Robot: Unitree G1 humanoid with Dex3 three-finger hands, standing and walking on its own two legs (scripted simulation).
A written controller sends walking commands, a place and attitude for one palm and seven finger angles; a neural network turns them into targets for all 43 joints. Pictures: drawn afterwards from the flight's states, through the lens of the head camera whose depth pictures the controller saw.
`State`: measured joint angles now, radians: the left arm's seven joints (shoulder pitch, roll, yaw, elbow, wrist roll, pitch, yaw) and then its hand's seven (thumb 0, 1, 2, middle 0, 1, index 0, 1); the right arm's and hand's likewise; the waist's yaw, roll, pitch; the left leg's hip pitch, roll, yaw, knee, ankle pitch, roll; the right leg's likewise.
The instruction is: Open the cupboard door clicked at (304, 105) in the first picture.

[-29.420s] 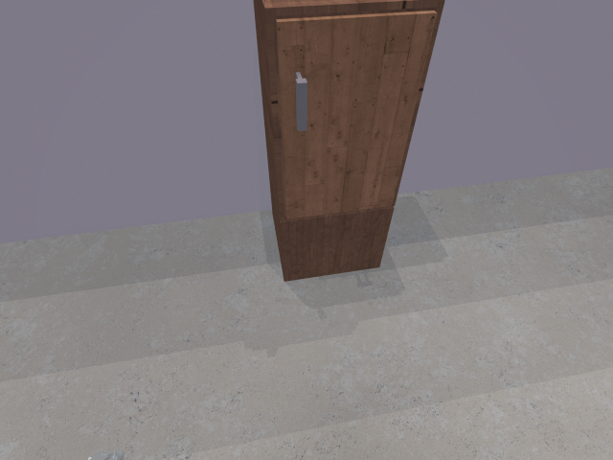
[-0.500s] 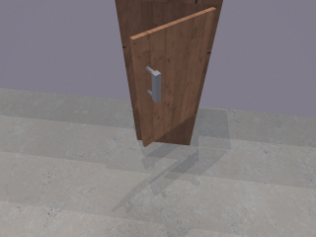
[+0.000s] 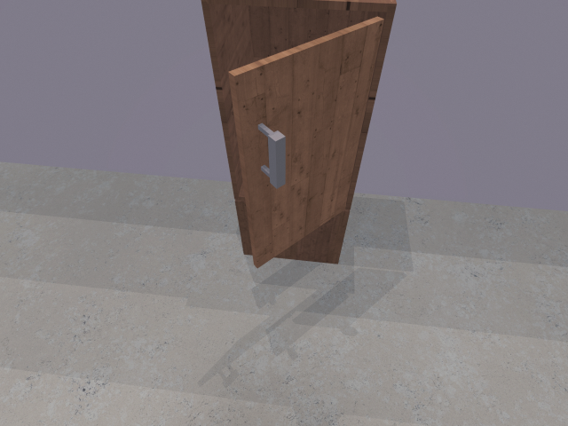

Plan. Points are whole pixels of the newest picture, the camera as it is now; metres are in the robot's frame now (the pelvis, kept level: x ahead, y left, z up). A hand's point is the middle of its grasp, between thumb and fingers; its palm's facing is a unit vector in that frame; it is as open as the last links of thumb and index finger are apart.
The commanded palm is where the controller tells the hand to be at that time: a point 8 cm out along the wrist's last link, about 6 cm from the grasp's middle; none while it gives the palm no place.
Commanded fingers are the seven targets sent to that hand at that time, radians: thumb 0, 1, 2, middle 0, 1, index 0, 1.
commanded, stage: walk to a spot facing it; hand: left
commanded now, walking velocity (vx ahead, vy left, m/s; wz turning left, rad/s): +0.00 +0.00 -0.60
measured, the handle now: (270, 155) +0.59 +0.07 +0.03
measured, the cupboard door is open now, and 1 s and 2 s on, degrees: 46 46 46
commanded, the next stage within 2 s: none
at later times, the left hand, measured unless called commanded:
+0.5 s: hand out of the picture +0.06 +0.17 -0.17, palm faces -0.17 -0.94 -0.28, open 7.4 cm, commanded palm none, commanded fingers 0.00 0.90 0.90 -0.20 -0.30 -0.20 -0.30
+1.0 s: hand (218, 398) +0.19 +0.13 -0.17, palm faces -0.48 -0.84 -0.26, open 7.4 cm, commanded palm none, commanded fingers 0.00 0.90 0.90 -0.20 -0.30 -0.20 -0.30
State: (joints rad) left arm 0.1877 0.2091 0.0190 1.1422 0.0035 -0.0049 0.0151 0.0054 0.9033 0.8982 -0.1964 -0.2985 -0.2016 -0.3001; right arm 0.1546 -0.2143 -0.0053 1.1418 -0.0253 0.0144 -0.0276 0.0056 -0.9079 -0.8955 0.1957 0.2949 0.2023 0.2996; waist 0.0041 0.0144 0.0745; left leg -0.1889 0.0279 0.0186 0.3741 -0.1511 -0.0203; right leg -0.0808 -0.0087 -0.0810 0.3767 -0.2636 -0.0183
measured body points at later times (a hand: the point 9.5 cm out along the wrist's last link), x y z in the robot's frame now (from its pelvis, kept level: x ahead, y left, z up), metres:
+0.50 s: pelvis -0.02 -0.02 -0.01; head +0.03 -0.06 +0.44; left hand +0.07 +0.22 -0.14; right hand +0.00 -0.29 -0.17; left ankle -0.01 +0.13 -0.67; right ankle -0.04 -0.09 -0.74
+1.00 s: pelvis -0.01 -0.01 -0.02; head +0.04 -0.05 +0.43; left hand +0.21 +0.17 -0.15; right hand -0.07 -0.27 -0.16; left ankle +0.05 +0.14 -0.74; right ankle -0.05 -0.12 -0.73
